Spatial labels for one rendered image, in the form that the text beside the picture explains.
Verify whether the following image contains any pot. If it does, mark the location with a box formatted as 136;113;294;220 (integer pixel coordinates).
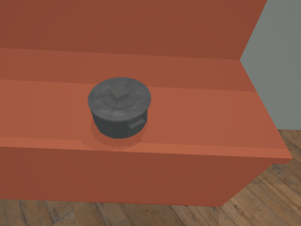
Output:
91;109;148;139

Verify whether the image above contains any table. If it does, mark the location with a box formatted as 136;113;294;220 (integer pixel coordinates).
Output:
0;0;293;207

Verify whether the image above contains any knob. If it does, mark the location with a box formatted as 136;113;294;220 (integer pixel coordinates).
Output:
109;84;130;101

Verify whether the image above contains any lid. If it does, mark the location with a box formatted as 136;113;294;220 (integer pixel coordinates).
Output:
87;77;151;122

